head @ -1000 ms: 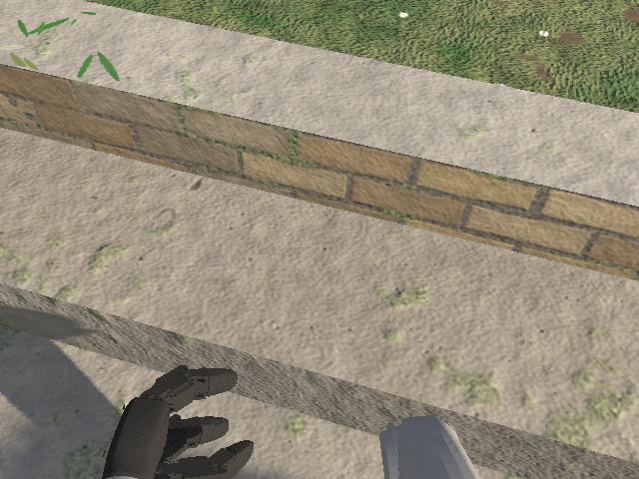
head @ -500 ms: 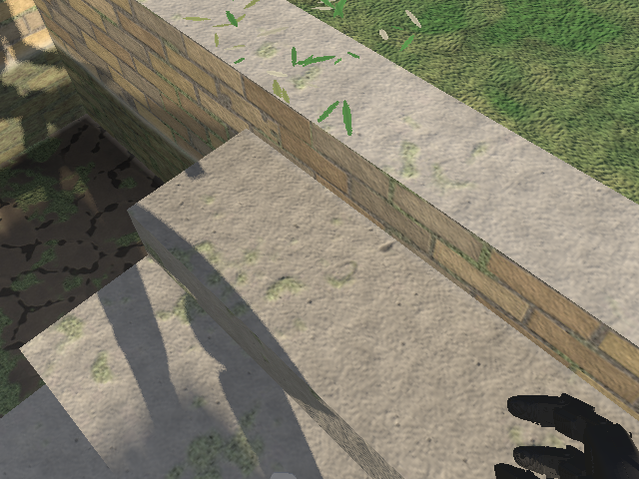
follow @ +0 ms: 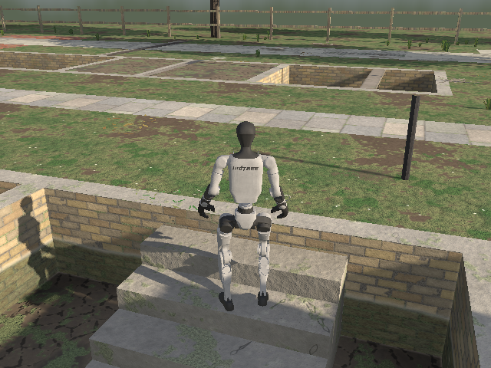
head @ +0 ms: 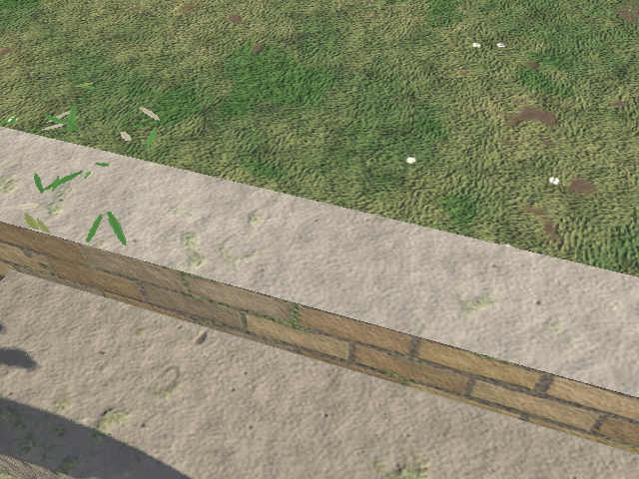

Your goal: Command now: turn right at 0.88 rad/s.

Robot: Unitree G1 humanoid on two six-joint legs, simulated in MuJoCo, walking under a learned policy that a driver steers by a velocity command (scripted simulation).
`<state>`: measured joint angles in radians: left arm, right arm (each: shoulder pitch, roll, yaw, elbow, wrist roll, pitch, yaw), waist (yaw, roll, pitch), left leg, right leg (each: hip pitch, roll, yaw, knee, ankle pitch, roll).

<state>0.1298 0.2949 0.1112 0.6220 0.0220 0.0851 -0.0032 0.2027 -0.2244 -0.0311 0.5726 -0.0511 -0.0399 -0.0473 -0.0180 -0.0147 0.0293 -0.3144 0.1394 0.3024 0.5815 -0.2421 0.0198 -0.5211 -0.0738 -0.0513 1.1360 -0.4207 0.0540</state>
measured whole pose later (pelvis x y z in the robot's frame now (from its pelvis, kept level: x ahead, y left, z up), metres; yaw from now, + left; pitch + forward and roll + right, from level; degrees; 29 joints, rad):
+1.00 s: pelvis +0.58 -0.13 +0.21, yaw -7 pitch +7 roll -4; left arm -0.21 -0.04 -0.12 0.41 0.03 -0.06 -0.01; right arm 0.57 -0.11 -0.05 0.92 0.01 -0.08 -0.02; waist -0.10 0.04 -0.03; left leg 0.02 -0.07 -0.26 0.27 -0.12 0.18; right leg -1.14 -0.02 -0.11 1.42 -0.52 -0.10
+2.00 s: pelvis +1.58 -0.17 +0.34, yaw -18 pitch +1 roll -1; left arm 0.39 0.31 0.08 0.82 0.01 -0.02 0.00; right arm 0.14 -0.19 0.02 0.65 -0.06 -0.10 0.00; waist 0.03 -0.01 0.03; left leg -0.50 0.05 -0.10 1.47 -0.35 -0.01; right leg -0.35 0.23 -0.04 0.62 -0.27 -0.21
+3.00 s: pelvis +2.36 -0.67 +0.36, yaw -45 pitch +1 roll -2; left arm 0.46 0.29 0.05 0.89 0.02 -0.12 0.00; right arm 0.21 -0.29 -0.04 0.77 -0.01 -0.01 0.05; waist 0.03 0.03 0.01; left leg -0.78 0.13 0.01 1.13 -0.10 0.08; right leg 0.06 0.08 -0.20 0.26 -0.34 -0.06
